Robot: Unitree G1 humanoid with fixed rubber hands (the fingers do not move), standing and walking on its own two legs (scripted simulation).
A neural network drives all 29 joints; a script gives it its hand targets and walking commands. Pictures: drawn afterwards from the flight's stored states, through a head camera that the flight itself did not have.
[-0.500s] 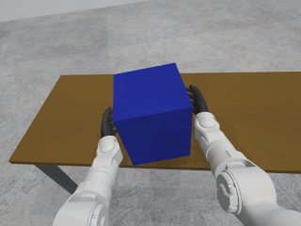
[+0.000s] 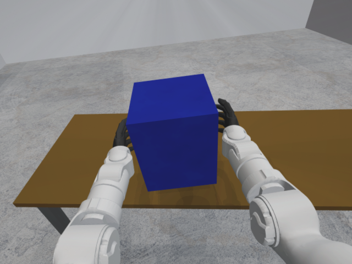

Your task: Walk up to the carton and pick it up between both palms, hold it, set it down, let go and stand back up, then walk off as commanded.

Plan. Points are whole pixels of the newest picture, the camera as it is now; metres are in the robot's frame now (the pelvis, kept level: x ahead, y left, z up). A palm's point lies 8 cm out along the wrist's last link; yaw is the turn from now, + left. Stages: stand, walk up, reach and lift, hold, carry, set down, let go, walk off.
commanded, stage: reach and lift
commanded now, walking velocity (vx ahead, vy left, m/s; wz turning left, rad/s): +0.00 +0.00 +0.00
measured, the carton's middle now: (175, 133) +0.43 +0.02 +0.13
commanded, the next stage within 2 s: hold in 1.36 s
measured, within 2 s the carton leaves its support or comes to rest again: neither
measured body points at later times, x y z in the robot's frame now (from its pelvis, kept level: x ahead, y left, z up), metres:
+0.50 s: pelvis +0.01 +0.01 +0.01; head -0.03 +0.00 +0.46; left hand +0.41 +0.16 +0.16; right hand +0.44 -0.11 +0.18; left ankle +0.03 +0.15 -0.73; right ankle +0.06 -0.09 -0.73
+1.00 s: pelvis +0.01 +0.01 +0.01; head -0.04 +0.00 +0.46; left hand +0.41 +0.17 +0.17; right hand +0.43 -0.11 +0.19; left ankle +0.03 +0.15 -0.73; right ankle +0.06 -0.09 -0.73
